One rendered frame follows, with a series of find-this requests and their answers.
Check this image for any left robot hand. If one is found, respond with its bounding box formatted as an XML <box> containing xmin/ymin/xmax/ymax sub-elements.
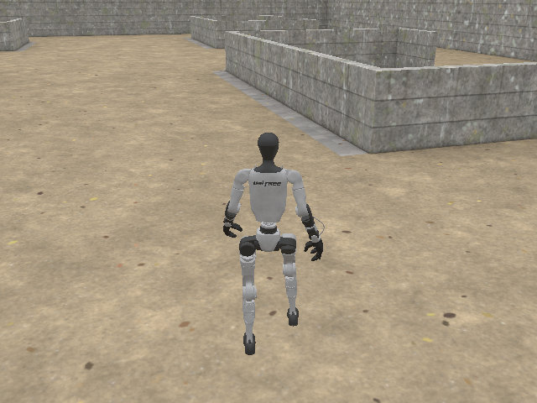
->
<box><xmin>223</xmin><ymin>223</ymin><xmax>242</xmax><ymax>238</ymax></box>

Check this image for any robot left upper arm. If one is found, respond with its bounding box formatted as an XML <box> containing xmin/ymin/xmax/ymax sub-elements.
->
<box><xmin>227</xmin><ymin>169</ymin><xmax>251</xmax><ymax>214</ymax></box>

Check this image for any robot torso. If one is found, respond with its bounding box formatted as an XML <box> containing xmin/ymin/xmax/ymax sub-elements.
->
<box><xmin>248</xmin><ymin>165</ymin><xmax>288</xmax><ymax>252</ymax></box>

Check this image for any robot right upper arm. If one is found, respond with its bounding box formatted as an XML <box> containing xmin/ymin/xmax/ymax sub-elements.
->
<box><xmin>285</xmin><ymin>169</ymin><xmax>309</xmax><ymax>217</ymax></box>

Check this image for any robot left forearm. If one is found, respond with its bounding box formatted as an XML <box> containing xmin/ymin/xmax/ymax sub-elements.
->
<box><xmin>223</xmin><ymin>201</ymin><xmax>237</xmax><ymax>227</ymax></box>

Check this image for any robot left thigh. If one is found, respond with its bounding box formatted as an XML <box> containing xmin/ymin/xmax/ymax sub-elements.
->
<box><xmin>239</xmin><ymin>235</ymin><xmax>257</xmax><ymax>301</ymax></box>

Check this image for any right robot hand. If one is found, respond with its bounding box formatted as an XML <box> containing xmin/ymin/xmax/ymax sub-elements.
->
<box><xmin>304</xmin><ymin>240</ymin><xmax>323</xmax><ymax>261</ymax></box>

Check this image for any robot right forearm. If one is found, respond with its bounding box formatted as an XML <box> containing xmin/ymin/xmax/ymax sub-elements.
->
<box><xmin>301</xmin><ymin>204</ymin><xmax>321</xmax><ymax>243</ymax></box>

